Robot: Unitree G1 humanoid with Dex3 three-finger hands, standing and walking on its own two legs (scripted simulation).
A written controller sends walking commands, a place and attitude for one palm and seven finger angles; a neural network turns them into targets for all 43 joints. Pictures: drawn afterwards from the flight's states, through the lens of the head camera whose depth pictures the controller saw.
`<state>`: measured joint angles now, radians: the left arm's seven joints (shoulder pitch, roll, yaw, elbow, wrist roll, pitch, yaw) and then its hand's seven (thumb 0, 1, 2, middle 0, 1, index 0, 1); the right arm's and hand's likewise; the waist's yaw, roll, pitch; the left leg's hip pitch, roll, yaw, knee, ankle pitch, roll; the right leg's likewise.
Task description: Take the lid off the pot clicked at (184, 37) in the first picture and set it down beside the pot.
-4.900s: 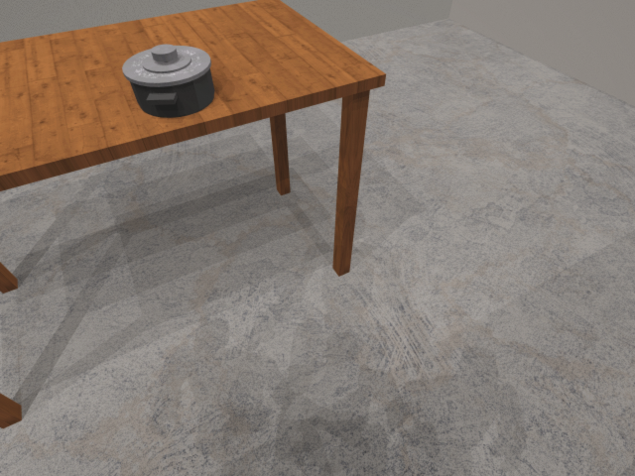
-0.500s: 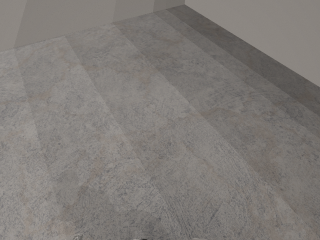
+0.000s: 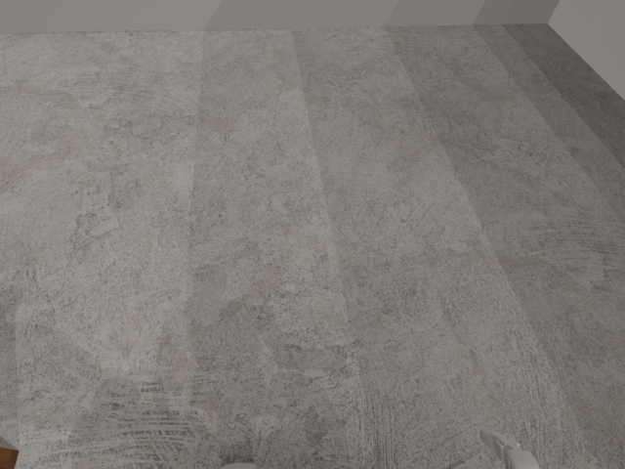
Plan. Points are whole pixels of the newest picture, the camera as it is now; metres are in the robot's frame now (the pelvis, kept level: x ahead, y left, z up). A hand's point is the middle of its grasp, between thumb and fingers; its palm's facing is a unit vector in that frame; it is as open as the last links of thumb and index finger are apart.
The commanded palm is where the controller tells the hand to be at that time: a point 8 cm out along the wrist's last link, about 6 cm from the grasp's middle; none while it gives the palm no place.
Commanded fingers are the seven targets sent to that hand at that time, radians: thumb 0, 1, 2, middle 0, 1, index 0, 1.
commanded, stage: turn to face it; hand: left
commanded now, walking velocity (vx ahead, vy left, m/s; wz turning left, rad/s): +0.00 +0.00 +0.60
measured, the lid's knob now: out of the picture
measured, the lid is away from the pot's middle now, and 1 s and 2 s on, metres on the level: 0.00 0.00 0.00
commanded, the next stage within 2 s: none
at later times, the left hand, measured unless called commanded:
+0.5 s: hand out of the picture +0.06 +0.19 -0.13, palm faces +0.31 -0.91 -0.29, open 7.4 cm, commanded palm none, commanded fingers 0.00 0.90 0.90 -0.20 -0.30 -0.20 -0.30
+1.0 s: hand out of the picture -0.03 +0.24 -0.14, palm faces +0.59 -0.76 -0.26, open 7.4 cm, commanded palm none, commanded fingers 0.00 0.90 0.90 -0.20 -0.30 -0.20 -0.30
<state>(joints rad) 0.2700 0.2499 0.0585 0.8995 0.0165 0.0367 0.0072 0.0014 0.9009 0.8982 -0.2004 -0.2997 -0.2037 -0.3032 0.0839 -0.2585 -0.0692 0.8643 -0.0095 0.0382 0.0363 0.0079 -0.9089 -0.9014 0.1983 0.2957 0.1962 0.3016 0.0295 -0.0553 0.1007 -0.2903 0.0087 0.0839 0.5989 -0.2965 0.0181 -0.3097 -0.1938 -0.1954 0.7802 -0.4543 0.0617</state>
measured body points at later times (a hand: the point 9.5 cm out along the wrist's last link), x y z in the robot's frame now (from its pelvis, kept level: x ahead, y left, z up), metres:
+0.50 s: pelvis +0.02 -0.03 +0.01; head +0.06 -0.04 +0.46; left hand +0.04 +0.24 -0.11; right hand +0.17 -0.27 -0.14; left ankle -0.04 +0.09 -0.64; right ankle +0.05 -0.14 -0.72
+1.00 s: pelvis +0.02 +0.00 +0.02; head +0.05 +0.04 +0.47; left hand -0.06 +0.28 -0.12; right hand +0.24 -0.16 -0.11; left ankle -0.02 +0.09 -0.72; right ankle +0.11 -0.13 -0.66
